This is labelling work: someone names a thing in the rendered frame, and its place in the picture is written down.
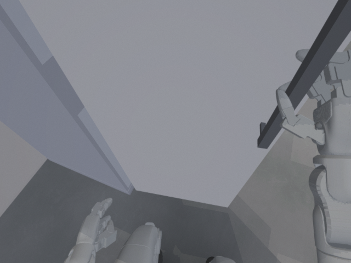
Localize left robot forearm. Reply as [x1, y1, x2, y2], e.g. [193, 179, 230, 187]
[64, 243, 96, 263]

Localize handle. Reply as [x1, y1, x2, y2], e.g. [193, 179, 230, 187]
[257, 0, 351, 149]

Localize right robot forearm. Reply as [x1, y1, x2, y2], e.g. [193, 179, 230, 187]
[309, 155, 351, 263]

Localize robot left hand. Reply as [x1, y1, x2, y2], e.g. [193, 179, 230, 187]
[76, 198, 117, 252]

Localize robot right hand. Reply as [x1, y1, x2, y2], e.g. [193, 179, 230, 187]
[276, 49, 351, 155]

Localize fridge door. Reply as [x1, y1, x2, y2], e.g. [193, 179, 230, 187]
[19, 0, 351, 207]

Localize left robot thigh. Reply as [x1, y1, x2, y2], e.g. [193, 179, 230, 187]
[114, 225, 162, 263]

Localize left robot shin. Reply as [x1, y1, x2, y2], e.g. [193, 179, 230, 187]
[145, 222, 159, 263]

